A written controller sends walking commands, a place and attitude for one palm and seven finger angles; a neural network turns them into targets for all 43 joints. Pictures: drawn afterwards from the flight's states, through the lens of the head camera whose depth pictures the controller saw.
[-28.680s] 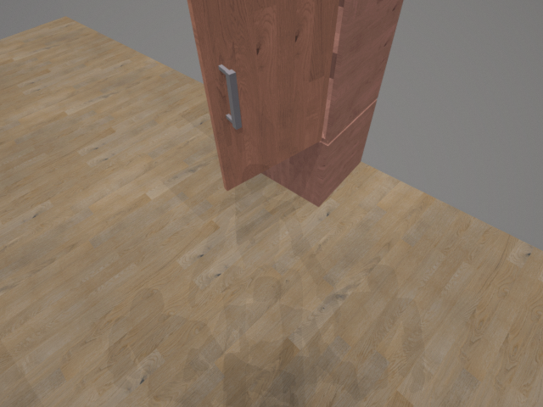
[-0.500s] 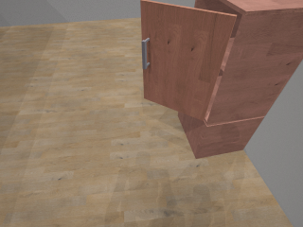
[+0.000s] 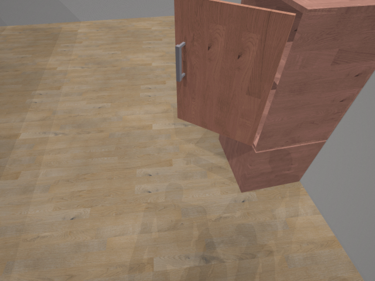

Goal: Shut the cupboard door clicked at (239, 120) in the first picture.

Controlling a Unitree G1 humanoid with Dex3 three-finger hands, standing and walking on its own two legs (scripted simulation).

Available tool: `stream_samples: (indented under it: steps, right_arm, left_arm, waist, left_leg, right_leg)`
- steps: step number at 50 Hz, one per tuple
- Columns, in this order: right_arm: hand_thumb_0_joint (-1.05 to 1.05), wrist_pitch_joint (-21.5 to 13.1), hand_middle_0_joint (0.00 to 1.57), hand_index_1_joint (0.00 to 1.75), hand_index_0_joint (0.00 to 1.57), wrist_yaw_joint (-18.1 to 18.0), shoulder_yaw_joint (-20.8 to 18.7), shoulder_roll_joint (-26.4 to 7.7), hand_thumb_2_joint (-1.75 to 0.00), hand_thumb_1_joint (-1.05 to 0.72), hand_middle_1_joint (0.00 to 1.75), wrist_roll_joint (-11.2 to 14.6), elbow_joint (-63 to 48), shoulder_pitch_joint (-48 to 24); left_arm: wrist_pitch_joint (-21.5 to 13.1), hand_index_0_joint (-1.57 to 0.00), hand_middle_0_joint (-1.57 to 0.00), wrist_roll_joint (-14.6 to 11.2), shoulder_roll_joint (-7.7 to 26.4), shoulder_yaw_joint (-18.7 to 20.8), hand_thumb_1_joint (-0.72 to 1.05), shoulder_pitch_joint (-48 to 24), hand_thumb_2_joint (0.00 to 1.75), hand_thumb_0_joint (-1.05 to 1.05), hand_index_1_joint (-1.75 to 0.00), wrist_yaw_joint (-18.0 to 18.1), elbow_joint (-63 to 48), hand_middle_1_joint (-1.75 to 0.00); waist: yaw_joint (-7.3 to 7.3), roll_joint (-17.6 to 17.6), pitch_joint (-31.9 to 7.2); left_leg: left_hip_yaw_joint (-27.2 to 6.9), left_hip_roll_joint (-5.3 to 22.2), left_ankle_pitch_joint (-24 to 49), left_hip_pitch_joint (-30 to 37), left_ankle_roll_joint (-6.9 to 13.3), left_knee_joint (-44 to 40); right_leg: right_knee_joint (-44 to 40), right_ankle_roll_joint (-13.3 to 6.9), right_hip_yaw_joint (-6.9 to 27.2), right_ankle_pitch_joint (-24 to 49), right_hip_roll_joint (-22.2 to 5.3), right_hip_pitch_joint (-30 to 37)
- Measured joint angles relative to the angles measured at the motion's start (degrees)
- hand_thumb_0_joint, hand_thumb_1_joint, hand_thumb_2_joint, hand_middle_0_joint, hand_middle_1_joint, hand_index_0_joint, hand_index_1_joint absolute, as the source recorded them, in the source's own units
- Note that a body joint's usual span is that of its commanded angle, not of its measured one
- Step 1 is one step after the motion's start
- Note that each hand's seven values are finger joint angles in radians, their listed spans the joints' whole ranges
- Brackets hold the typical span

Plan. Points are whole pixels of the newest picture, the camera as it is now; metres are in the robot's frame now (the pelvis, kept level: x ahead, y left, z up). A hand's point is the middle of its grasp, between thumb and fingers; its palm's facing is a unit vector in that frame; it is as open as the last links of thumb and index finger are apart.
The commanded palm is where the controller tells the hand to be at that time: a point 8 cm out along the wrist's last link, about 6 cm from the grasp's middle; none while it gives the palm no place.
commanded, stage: look to check the result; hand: left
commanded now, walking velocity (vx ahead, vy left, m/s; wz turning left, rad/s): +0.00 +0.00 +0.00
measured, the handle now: (180, 62) +0.94 +0.08 +0.00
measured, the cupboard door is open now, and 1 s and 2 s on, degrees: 49 49 49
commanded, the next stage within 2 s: walk to a spot facing it in 0.34 s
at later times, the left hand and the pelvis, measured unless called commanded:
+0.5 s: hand out of the picture +0.02 +0.19 -0.17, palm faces +0.02 -0.97 -0.24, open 7.4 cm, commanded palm none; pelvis +0.00 -0.01 +0.00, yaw +0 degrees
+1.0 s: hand out of the picture +0.03 +0.22 -0.18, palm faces +0.26 -0.94 -0.23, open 7.4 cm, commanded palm none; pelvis -0.01 +0.00 +0.00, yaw +15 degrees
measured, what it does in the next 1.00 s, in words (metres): lifts its right foot, turning left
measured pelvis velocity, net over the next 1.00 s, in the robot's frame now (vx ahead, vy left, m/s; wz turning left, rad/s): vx -0.01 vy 0.00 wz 0.26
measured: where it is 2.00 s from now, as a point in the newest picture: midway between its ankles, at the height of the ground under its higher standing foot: outside the picture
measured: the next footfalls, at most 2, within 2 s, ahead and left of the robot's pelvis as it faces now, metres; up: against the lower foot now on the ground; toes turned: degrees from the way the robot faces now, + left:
right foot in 1.22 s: +0.07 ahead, -0.15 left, +0.00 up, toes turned +25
left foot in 1.60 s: -0.05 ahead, +0.08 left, +0.00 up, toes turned +45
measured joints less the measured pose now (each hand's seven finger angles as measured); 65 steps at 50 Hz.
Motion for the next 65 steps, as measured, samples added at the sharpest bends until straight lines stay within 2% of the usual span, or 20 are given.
stream_samples:
  steps: [26, 34, 38, 40, 42, 44, 46, 49, 55, 58, 60, 61, 63, 65]
  right_arm:
    - [0.0, -0.1, 0.2, 0.3, 0.2, 0.53, -0.57, -4.32, -0.9, -0.91, 0.3, -0.03, -0.8, -4.05]
    - [0.0, 1.93, 0.2, 0.3, 0.19, 1.26, -1.11, -3.25, -0.9, -0.91, 0.3, -0.19, -3.23, -4.13]
    - [0.0, 2.88, 0.2, 0.3, 0.19, 1.81, -1.8, -2.83, -0.9, -0.91, 0.3, -0.36, -4.94, -4.26]
    - [0.0, 3.05, 0.2, 0.3, 0.2, 2.08, -2.05, -2.46, -0.9, -0.91, 0.3, -0.38, -5.58, -4.44]
    - [0.0, 2.67, 0.2, 0.3, 0.2, 2.16, -2.11, -2.13, -0.9, -0.91, 0.3, -0.75, -6.68, -4.5]
    - [0.0, 1.89, 0.2, 0.3, 0.2, 1.62, -2.16, -1.96, -0.9, -0.91, 0.3, -1.06, -7.67, -4.68]
    - [0.0, 1.46, 0.2, 0.3, 0.2, 1.05, -2.12, -2.09, -0.9, -0.91, 0.3, -1.05, -8.4, -4.5]
    - [0.0, 1.31, 0.2, 0.3, 0.2, 0.64, -2.07, -2.76, -0.9, -0.91, 0.3, -1.02, -8.81, -4.28]
    - [0.0, 1.98, 0.2, 0.3, 0.2, 0.74, -2.9, -4.55, -0.9, -0.91, 0.3, -1.16, -9.4, -4.54]
    - [0.0, 2.65, 0.2, 0.3, 0.2, 0.96, -3.64, -5.63, -0.9, -0.91, 0.3, -1.13, -9.89, -5.01]
    - [0.0, 3.14, 0.2, 0.3, 0.2, 1.15, -4.23, -6.14, -0.9, -0.91, 0.3, -0.72, -10.41, -4.93]
    - [0.0, 3.35, 0.2, 0.3, 0.2, 1.27, -4.59, -6.34, -0.9, -0.91, 0.3, -0.46, -10.49, -5.23]
    - [0.0, 3.88, 0.2, 0.3, 0.2, 1.52, -5.41, -7.54, -0.9, -0.91, 0.3, -0.61, -10.56, -6.36]
    - [0.0, 4.13, 0.2, 0.3, 0.2, 1.91, -5.81, -8.32, -0.9, -0.91, 0.3, -0.86, -10.99, -6.87]
  left_arm:
    - [-0.29, -0.2, -0.2, 0.06, 3.67, 0.34, 0.91, -5.5, 0.9, 0.01, -0.3, -0.67, -1.71, -0.29]
    - [0.93, -0.2, -0.2, 0.18, 3.48, 1.48, 0.91, -6.94, 0.9, 0.01, -0.3, -0.46, -5.27, -0.29]
    - [1.44, -0.21, -0.2, 0.5, 3.41, 2.15, 0.91, -7.37, 0.9, 0.01, -0.3, -0.4, -7.69, -0.29]
    - [1.76, -0.21, -0.2, 0.58, 3.74, 2.54, 0.9, -7.61, 0.9, 0.01, -0.3, -0.36, -8.58, -0.29]
    - [2.43, -0.21, -0.2, 0.35, 4.19, 2.9, 0.91, -7.52, 0.9, 0.01, -0.3, -0.43, -9.4, -0.29]
    - [3.5, -0.2, -0.2, 0.46, 4.49, 3.09, 0.91, -8.27, 0.9, 0.01, -0.3, -0.39, -9.7, -0.29]
    - [3.9, -0.2, -0.2, 0.56, 4.6, 3.3, 0.91, -9.29, 0.9, 0.01, -0.3, -0.56, -10.19, -0.29]
    - [3.26, -0.2, -0.2, 0.45, 4.74, 3.39, 0.91, -10.41, 0.9, 0.01, -0.3, -0.93, -11.69, -0.29]
    - [2.77, -0.2, -0.2, 0.13, 5.17, 3.23, 0.91, -12.38, 0.9, 0.01, -0.3, -0.94, -14.48, -0.29]
    - [2.43, -0.2, -0.2, -0.11, 5.11, 2.87, 0.91, -12.86, 0.9, 0.01, -0.3, -0.88, -15.54, -0.29]
    - [1.78, -0.2, -0.2, -0.15, 5.38, 2.6, 0.91, -12.08, 0.9, 0.01, -0.3, -0.87, -16.49, -0.29]
    - [1.31, -0.2, -0.2, 0.13, 5.53, 2.67, 0.91, -11.56, 0.9, 0.01, -0.3, -0.71, -16.72, -0.29]
    - [1.52, -0.2, -0.2, 0.43, 4.71, 2.19, 0.91, -11.02, 0.9, 0.01, -0.3, -0.4, -16.17, -0.29]
    - [1.74, -0.2, -0.2, 0.48, 4.07, 1.87, 0.91, -9.88, 0.9, 0.01, -0.3, -0.27, -15.79, -0.29]
  waist:
    - [-0.37, -0.04, 0.71]
    - [-0.87, -0.07, 1.84]
    - [-1.28, 0.18, 3.1]
    - [-1.02, -1.07, 3.74]
    - [-0.72, -2.32, 3.68]
    - [-1.14, -2.4, 3.95]
    - [-1.49, -1.97, 4.01]
    - [-1.52, -1.01, 3.88]
    - [-2.02, 0.47, 3.43]
    - [-2.34, 1.4, 3.25]
    - [-2.06, 1.17, 2.39]
    - [-1.5, 0.72, 2.06]
    - [-1.63, 2.05, 2.72]
    - [-1.92, 2.33, 3.02]
  left_leg:
    - [-0.64, 0.22, 0.65, 0.45, -0.6, -1.19]
    - [-4.35, -0.5, -1.63, -5.26, -0.76, 5.78]
    - [-4.79, 0.52, -5.4, -9.43, -2.2, 13.14]
    - [-4.92, -0.34, -5.72, -10.13, -0.58, 14.68]
    - [-4.96, -1.36, -5.6, -10.86, 1.19, 15.16]
    - [-5.82, -1.87, -4.72, -11.0, 1.3, 13.8]
    - [-7.21, -2.46, -2.5, -10.71, 1.08, 10.73]
    - [-9.49, -3.03, 0.79, -10.1, 1.22, 6.06]
    - [-14.38, -3.91, 4.1, -10.42, 0.1, 2.41]
    - [-16.95, -4.51, 4.42, -11.47, -0.97, 3.12]
    - [-18.09, -5.72, 3.73, -13.0, -1.93, 5.24]
    - [-17.67, -6.3, 0.0, -14.62, -2.56, 8.5]
    - [-15.9, -6.18, -9.59, -18.64, -3.46, 21.18]
    - [-12.96, -5.54, -11.63, -21.84, -4.12, 33.3]
  right_leg:
    - [-0.78, -0.48, -0.65, 0.07, 0.29, 0.52]
    - [5.18, -0.71, -4.2, -3.32, -1.21, -2.98]
    - [9.23, -0.54, -7.35, -5.61, -2.07, -4.41]
    - [11.95, 0.0, -8.11, -7.15, -3.48, -5.11]
    - [16.27, 0.64, -6.92, -11.01, -4.17, -7.17]
    - [26.03, 0.9, -2.41, -15.46, -2.31, -11.0]
    - [33.89, 1.29, 0.73, -14.41, -0.72, -14.29]
    - [37.81, 2.23, 3.14, -11.79, 0.56, -16.52]
    - [28.66, 2.95, 5.41, -12.79, 1.85, -13.77]
    - [18.33, 2.5, 5.78, -12.13, 2.93, -9.51]
    - [7.87, 1.7, 5.71, -8.64, 2.79, -5.0]
    - [5.37, 0.33, 6.08, -8.49, 2.3, -4.16]
    - [6.72, -0.8, 4.5, -7.85, 2.21, -4.04]
    - [6.17, -0.92, 2.91, -7.28, 1.15, -2.81]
